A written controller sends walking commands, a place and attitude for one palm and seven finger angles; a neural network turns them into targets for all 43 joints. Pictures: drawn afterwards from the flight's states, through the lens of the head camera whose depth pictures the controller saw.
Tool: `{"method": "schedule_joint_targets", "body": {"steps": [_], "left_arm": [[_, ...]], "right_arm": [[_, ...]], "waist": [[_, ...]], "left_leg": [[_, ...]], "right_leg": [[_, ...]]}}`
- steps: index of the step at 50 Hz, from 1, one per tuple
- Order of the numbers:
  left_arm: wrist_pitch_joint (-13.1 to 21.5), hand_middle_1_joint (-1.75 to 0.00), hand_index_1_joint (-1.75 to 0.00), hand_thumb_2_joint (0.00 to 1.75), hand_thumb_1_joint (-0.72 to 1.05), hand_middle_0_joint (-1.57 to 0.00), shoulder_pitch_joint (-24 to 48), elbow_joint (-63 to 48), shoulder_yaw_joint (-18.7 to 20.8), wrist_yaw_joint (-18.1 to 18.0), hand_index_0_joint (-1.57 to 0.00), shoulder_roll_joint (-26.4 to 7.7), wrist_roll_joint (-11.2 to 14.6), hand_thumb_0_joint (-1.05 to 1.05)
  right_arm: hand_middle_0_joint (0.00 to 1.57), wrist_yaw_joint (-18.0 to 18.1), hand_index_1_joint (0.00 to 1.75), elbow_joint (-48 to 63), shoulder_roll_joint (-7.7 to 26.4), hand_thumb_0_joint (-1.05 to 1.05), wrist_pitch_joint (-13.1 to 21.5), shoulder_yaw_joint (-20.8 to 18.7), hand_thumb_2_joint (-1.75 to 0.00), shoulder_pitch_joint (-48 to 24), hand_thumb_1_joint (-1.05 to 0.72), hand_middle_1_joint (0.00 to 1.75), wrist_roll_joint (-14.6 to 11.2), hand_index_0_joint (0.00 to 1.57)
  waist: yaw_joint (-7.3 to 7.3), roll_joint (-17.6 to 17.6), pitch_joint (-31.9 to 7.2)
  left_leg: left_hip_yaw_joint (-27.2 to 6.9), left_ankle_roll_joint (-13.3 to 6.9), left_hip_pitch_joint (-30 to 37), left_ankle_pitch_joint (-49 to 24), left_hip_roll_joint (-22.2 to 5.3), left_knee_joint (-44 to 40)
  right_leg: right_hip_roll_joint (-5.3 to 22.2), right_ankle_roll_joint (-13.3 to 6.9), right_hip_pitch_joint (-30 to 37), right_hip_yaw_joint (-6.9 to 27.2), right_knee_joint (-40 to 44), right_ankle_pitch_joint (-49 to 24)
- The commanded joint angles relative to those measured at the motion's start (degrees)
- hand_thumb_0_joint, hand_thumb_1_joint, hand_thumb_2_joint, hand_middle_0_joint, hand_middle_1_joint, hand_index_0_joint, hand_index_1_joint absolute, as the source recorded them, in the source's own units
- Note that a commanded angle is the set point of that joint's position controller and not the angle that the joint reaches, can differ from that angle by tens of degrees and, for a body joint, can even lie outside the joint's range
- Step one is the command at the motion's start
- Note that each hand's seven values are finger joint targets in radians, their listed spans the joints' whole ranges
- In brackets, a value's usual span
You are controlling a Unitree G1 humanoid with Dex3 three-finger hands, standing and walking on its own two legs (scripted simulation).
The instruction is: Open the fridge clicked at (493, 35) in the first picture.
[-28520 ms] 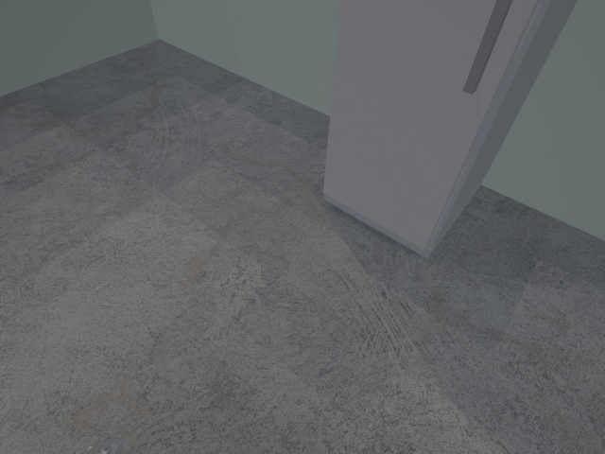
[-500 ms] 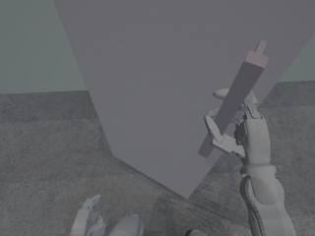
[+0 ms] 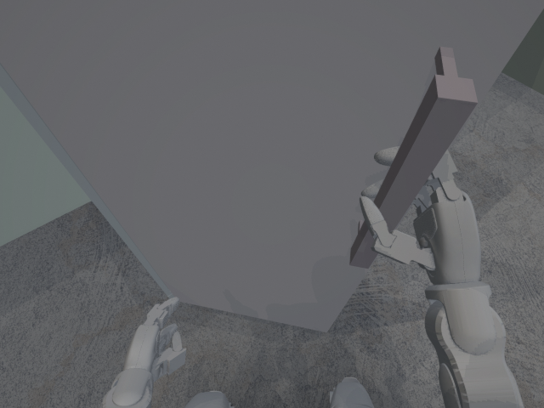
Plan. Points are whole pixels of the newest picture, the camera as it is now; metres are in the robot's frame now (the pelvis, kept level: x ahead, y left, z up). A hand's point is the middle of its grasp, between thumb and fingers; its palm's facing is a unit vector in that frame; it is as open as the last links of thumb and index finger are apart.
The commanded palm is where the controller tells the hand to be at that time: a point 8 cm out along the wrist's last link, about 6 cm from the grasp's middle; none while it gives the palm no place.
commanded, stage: walk backward, drawing the door open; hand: right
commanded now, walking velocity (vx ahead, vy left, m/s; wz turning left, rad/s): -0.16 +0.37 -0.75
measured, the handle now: (390, 185) +0.34 -0.11 +0.17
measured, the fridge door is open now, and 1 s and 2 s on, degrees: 49 69 64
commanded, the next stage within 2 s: stop walking and hold the door back in 0.42 s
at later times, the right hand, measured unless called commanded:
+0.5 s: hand (324, 325) +0.19 -0.03 +0.17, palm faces +0.54 +0.79 -0.27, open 7.3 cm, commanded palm +0.13 -0.05 +0.18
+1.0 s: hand (300, 350) +0.16 -0.01 +0.18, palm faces +0.66 +0.73 -0.19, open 6.2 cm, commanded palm +0.14 -0.05 +0.16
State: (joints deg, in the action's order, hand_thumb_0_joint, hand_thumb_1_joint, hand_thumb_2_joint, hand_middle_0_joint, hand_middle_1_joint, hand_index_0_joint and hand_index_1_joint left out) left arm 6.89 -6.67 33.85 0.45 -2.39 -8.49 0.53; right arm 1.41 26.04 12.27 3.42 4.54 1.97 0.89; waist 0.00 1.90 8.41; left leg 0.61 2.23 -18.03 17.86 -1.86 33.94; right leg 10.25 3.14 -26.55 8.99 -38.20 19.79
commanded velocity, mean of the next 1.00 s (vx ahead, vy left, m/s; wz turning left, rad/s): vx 0.02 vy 0.04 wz -0.35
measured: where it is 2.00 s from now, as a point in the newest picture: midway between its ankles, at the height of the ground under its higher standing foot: outside the picture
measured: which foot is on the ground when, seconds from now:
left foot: down 0.00-0.18, up 0.20-0.42, down 0.44-0.98, up 1.00-1.00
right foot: up 0.00-0.16, down 0.18-0.44, up 0.46-0.96, down 0.98-1.00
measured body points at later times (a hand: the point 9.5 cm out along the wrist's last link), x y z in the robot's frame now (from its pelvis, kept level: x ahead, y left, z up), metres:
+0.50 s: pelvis -0.02 +0.24 +0.00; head +0.04 +0.24 +0.45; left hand +0.21 +0.38 -0.11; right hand +0.15 -0.07 +0.18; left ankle +0.05 +0.34 -0.72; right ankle -0.04 +0.02 -0.67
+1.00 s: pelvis -0.10 +0.35 +0.02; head -0.08 +0.35 +0.47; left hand +0.20 +0.46 -0.05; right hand +0.12 -0.04 +0.19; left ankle +0.04 +0.35 -0.71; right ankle -0.19 +0.28 -0.72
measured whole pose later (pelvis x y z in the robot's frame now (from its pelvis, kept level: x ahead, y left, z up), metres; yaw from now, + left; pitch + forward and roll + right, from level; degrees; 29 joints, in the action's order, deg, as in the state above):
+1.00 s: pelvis -0.10 +0.35 +0.02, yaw -31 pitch +0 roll -2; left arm 2.5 -7.1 35.1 -1.2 -3.7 -14.7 1.3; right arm 6.1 -30.5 17.2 8.2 -4.9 -31.6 -2.4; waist 0.8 -2.4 1.2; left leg 12.1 -1.9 -23.3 12.1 -3.2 26.5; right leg -0.7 -4.0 -7.2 -6.0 -23.9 26.2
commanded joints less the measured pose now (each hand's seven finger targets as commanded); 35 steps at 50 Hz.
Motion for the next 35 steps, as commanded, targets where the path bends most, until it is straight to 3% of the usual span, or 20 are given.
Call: {"method": "schedule_joint_targets", "body": {"steps": [1, 2, 4, 7, 8, 9, 10, 12, 15, 18, 20, 21, 22, 23, 24, 25, 26, 29, 31, 35], "left_arm": [[3.1, -0.30, -0.30, 0.90, 0.90, -0.20, 6.1, -7.9, 2.9, -2.2, -0.20, -4.1, 0.4, 0.00], [3.2, -0.30, -0.30, 0.90, 0.90, -0.20, 5.5, -8.5, 2.2, -2.4, -0.20, -3.3, -0.3, 0.00], [2.3, -0.30, -0.30, 0.90, 0.90, -0.20, 4.9, -8.2, 0.8, -2.4, -0.20, -2.7, -0.9, 0.00], [3.0, -0.30, -0.30, 0.90, 0.90, -0.20, 0.0, -7.9, 1.1, -3.1, -0.20, -3.8, -1.4, 0.00], [3.4, -0.30, -0.30, 0.90, 0.90, -0.20, -1.5, -8.4, 2.2, -3.1, -0.20, -6.1, -1.8, 0.00], [3.1, -0.30, -0.30, 0.90, 0.90, -0.20, -0.6, -9.2, 3.5, -2.9, -0.20, -9.3, -2.2, 0.00], [3.0, -0.30, -0.30, 0.90, 0.90, -0.20, -0.6, -9.8, 3.6, -1.5, -0.20, -10.9, -2.3, 0.00], [3.3, -0.30, -0.30, 0.90, 0.90, -0.20, 3.2, -8.3, 3.4, -1.8, -0.20, -9.3, -2.4, 0.00], [2.9, -0.30, -0.30, 0.90, 0.90, -0.20, 2.1, -6.5, 3.5, -1.5, -0.20, -8.7, -1.5, 0.00], [2.7, -0.30, -0.30, 0.90, 0.90, -0.20, 1.7, -8.3, 2.9, -1.4, -0.20, -8.6, -0.1, 0.00], [2.5, -0.30, -0.30, 0.90, 0.90, -0.20, 1.8, -9.0, 2.3, -1.7, -0.20, -7.6, 0.6, 0.00], [2.4, -0.30, -0.30, 0.90, 0.90, -0.20, 0.9, -8.2, 1.8, -1.7, -0.20, -5.7, 0.8, 0.00], [2.1, -0.30, -0.30, 0.90, 0.90, -0.20, 2.4, -8.6, 1.3, -1.9, -0.20, -4.0, 0.3, 0.00], [2.5, -0.30, -0.30, 0.90, 0.90, -0.20, 2.8, -8.0, 1.2, -2.2, -0.20, -4.3, -0.6, 0.00], [3.0, -0.30, -0.30, 0.90, 0.90, -0.20, 3.5, -7.1, 2.5, -2.2, -0.20, -5.7, -0.1, 0.00], [2.8, -0.30, -0.30, 0.90, 0.90, -0.20, 3.4, -6.8, 2.0, -2.5, -0.20, -5.1, -0.5, 0.00], [2.2, -0.30, -0.30, 0.90, 0.90, -0.20, 3.4, -6.5, 1.0, -2.6, -0.20, -4.0, -1.0, 0.00], [0.8, -0.30, -0.30, 0.90, 0.90, -0.20, 1.9, -5.3, 0.6, -3.8, -0.20, -6.1, -0.7, 0.00], [0.6, -0.30, -0.30, 0.90, 0.90, -0.20, 1.3, -5.4, -0.2, -4.2, -0.20, -7.1, -0.8, 0.00], [-0.4, -0.30, -0.30, 0.90, 0.90, -0.20, 1.0, -5.1, -0.1, -3.8, -0.20, -9.7, -0.2, 0.00]], "right_arm": [[0.45, 1.5, 1.40, 22.1, 7.8, 0.00, 5.3, -9.3, -0.90, -11.0, -0.90, 1.40, 0.0, 0.45], [0.45, 1.0, 1.40, 22.4, 5.2, 0.00, 5.7, -7.6, -0.90, -9.4, -0.90, 1.40, -0.1, 0.45], [0.45, 1.0, 1.40, 19.7, 2.8, 0.00, 6.0, -6.3, -0.90, -8.8, -0.90, 1.40, -0.9, 0.45], [0.45, 0.9, 1.40, 19.4, 2.7, 0.00, 7.1, -6.3, -0.90, -8.3, -0.90, 1.40, -1.8, 0.45], [0.45, 0.7, 1.40, 19.7, 2.1, 0.00, 7.7, -5.2, -0.90, -9.8, -0.90, 1.40, -1.4, 0.45], [0.45, 0.8, 1.40, 16.8, 1.0, 0.00, 8.4, -4.3, -0.90, -7.5, -0.90, 1.40, -0.7, 0.45], [0.45, 0.8, 1.40, 19.1, 3.6, 0.00, 9.6, -6.6, -0.90, -9.2, -0.90, 1.40, 0.5, 0.45], [0.45, 0.9, 1.40, 25.4, 9.0, 0.00, 10.1, -11.6, -0.90, -12.6, -0.90, 1.40, 0.5, 0.45], [0.45, 1.2, 1.40, 17.5, 4.9, 0.00, 7.3, -11.0, -0.90, -6.1, -0.90, 1.40, -0.5, 0.45], [0.45, 2.8, 1.40, 15.3, 6.2, 0.00, 6.5, -13.6, -0.90, -6.4, -0.90, 1.40, -2.0, 0.45], [0.45, 3.2, 1.40, 15.6, 7.4, 0.00, 6.4, -14.6, -0.90, -5.9, -0.90, 1.40, -2.5, 0.45], [0.45, 3.4, 1.40, 16.9, 9.9, 0.00, 6.3, -15.8, -0.90, -6.4, -0.90, 1.40, -2.3, 0.45], [0.45, 4.1, 1.40, 17.6, 15.4, 0.00, 6.0, -20.4, -0.90, -5.4, -0.90, 1.40, -2.1, 0.45], [0.45, 4.8, 1.40, 18.6, 17.6, 0.00, 5.8, -24.0, -0.90, -5.8, -0.90, 1.40, -2.0, 0.45], [0.45, 4.8, 1.40, 20.2, 17.3, 0.00, 5.6, -23.5, -0.90, -4.8, -0.90, 1.40, -2.4, 0.45], [0.45, 4.8, 1.40, 20.6, 15.2, 0.00, 6.3, -22.6, -0.90, -2.7, -0.90, 1.40, -2.6, 0.45], [0.45, 4.7, 1.40, 19.3, 13.3, 0.00, 6.9, -21.6, -0.90, -0.7, -0.90, 1.40, -2.5, 0.45], [0.45, 6.7, 1.40, -0.2, 11.8, 0.00, 5.2, -21.1, -0.90, -7.2, -0.90, 1.40, -3.1, 0.45], [0.45, 7.3, 1.40, -5.1, 12.7, 0.00, 5.7, -20.1, -0.90, -16.8, -0.90, 1.40, -3.0, 0.45], [0.45, 7.5, 1.40, -14.9, 13.3, 0.00, 6.7, -16.1, -0.90, -31.4, -0.90, 1.40, -3.0, 0.45]], "waist": [[0.82, -20.6, -19.8], [0.66, -18.6, -18.0], [-1.00, -12.0, -17.8], [-3.40, -7.2, -20.6], [-4.50, 0.0, -21.0], [-2.50, 12.3, -20.8], [-2.22, 4.6, -21.8], [-1.99, 11.4, -18.7], [-0.25, 13.1, -18.0], [-0.04, 15.0, -19.5], [0.27, 7.6, -18.8], [-0.08, -4.8, -18.7], [0.88, -20.7, -17.8], [2.47, -18.6, -19.1], [1.33, -16.7, -18.7], [0.73, -12.0, -16.8], [0.91, -10.0, -17.6], [-0.33, -10.1, -19.5], [0.11, -11.1, -22.0], [1.51, -10.6, -20.7]], "left_leg": [[-11.9, -14.9, 8.5, -23.8, -18.5, -13.5], [-5.7, -15.9, 10.4, -33.1, -17.0, -9.7], [3.6, -12.7, 11.6, -40.8, -13.6, -4.2], [6.7, -8.8, 1.8, -29.9, -9.4, 8.2], [6.3, -4.8, -14.7, -9.4, -5.2, 19.6], [1.7, -0.3, -25.2, 16.2, 0.1, 29.0], [-5.4, 0.2, -23.1, 13.9, 0.1, 33.9], [-8.2, 0.9, -21.9, 7.2, -1.5, 34.9], [-4.3, 0.5, -6.1, 0.4, -1.3, 21.5], [3.0, 0.3, 10.6, 2.8, 2.9, 5.1], [4.8, 0.5, 16.3, 0.0, 2.8, -7.0], [0.1, -1.5, 11.7, -2.1, -3.5, -16.8], [-12.8, -7.8, 9.2, -6.2, -15.8, -19.8], [-15.2, -11.9, 4.6, -6.8, -21.0, -19.3], [-19.0, -13.9, 7.2, -13.1, -21.9, -17.0], [-11.4, -14.7, 10.6, -24.5, -19.8, -12.9], [-4.0, -14.1, 15.0, -34.7, -17.1, -10.1], [-4.3, -10.3, 16.4, -47.6, -18.5, -9.3], [-6.1, -8.3, 16.9, -41.7, -19.0, -12.2], [-11.7, -7.9, 18.1, -26.4, -21.9, -17.6]], "right_leg": [[-9.2, -2.1, -5.2, -10.7, -38.4, 18.9], [-7.5, -2.0, -4.6, -11.6, -37.1, 18.4], [-6.5, -1.4, 1.6, -15.0, -18.3, 13.8], [-6.3, -1.7, 18.3, -16.4, 10.0, -3.3], [4.7, -5.7, 33.0, -0.3, 17.0, -22.3], [22.8, -12.2, 39.5, 25.9, 20.1, -48.9], [24.5, -16.2, 37.1, 26.1, 20.5, -43.5], [18.5, -13.9, 27.6, 21.6, 21.6, -25.7], [9.9, -9.4, 16.4, 1.9, 19.6, -17.0], [5.4, -7.8, 6.6, -2.4, 19.8, 1.1], [0.3, -5.7, 2.8, -4.0, 12.7, 7.3], [-6.3, -2.9, 5.3, -9.5, -1.2, 7.7], [-11.6, -0.7, -4.0, -13.3, -22.3, 14.9], [-10.2, -1.5, -5.6, -10.2, -36.4, 17.0], [-10.0, -1.1, -7.6, -7.9, -41.8, 17.9], [-8.3, -0.4, -9.5, -9.5, -43.6, 15.3], [-8.4, 0.5, -9.2, -12.0, -40.5, 14.4], [-9.3, 0.1, -4.9, -11.3, -31.3, 10.1], [-10.7, -1.0, -0.9, -11.2, -24.2, 7.1], [-11.2, -2.1, 0.9, -10.6, -14.1, 6.7]]}}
